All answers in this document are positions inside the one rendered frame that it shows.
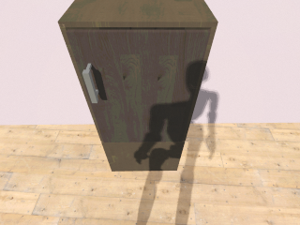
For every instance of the handle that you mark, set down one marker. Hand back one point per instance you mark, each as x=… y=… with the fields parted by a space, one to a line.
x=92 y=91

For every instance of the cupboard door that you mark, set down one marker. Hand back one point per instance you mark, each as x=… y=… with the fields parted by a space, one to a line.
x=146 y=80

